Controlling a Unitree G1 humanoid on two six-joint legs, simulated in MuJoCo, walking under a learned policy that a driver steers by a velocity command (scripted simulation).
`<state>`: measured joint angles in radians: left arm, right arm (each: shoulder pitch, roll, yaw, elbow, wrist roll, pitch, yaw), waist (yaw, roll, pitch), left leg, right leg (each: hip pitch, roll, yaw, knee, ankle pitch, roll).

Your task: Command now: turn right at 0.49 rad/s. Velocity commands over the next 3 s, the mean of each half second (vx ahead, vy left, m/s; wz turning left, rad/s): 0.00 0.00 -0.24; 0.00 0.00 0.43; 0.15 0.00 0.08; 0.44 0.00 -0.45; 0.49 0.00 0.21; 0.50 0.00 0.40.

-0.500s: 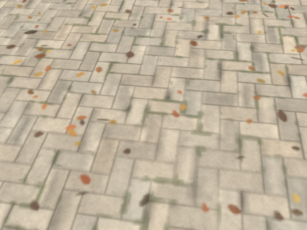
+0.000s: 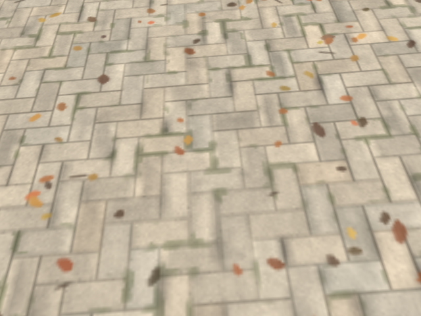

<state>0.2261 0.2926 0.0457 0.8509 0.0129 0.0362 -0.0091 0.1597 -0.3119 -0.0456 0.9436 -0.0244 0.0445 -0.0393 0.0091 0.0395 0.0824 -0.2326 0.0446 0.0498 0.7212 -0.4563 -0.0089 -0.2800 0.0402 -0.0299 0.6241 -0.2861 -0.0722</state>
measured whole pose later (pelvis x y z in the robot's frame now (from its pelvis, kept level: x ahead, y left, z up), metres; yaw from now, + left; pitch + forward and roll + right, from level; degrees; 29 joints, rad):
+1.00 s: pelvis +0.02 -0.04 +0.02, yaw +11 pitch +0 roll +1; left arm 0.19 0.28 0.02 0.80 0.02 0.02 0.04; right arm 0.17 -0.34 -0.09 0.88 -0.02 0.06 -0.01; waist -0.01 0.05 0.07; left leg -0.40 -0.12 -0.15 0.91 -0.46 0.00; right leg -0.21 0.02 0.01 0.45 -0.24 -0.05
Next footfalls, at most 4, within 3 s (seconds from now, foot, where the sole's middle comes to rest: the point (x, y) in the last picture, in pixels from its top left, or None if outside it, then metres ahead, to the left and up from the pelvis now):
0.54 left None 0.06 0.10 -0.76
0.90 right None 0.07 -0.12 -0.76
1.32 left None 0.01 0.06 -0.76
1.78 right None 0.37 -0.09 -0.76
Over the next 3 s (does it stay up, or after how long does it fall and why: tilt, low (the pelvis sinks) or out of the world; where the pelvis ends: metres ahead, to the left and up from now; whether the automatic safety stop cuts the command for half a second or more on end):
stays up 0.92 -0.04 0.01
